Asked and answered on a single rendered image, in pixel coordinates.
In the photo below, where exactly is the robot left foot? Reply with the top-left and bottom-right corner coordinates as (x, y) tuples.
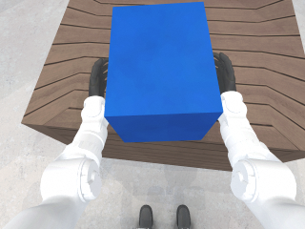
(139, 204), (153, 229)

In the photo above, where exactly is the left robot hand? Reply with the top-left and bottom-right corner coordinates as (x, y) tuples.
(89, 57), (109, 98)

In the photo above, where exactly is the pedestal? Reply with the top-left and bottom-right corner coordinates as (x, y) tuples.
(21, 0), (305, 172)

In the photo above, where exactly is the right robot hand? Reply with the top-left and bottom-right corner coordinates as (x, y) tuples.
(213, 52), (236, 95)

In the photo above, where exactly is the robot foot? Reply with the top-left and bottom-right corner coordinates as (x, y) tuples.
(176, 204), (191, 229)
(139, 204), (153, 229)

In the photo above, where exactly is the robot right forearm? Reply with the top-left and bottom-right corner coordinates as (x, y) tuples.
(218, 91), (296, 194)

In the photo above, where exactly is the right robot upper arm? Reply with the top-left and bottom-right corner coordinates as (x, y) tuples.
(230, 158), (305, 229)

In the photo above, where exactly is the robot left forearm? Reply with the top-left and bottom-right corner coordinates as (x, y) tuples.
(40, 95), (109, 196)

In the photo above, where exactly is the left robot upper arm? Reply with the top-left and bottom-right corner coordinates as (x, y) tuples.
(2, 157), (102, 229)

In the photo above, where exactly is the carton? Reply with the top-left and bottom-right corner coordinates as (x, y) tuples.
(104, 2), (224, 143)

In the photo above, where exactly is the robot right foot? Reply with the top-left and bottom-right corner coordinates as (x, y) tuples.
(176, 204), (191, 229)

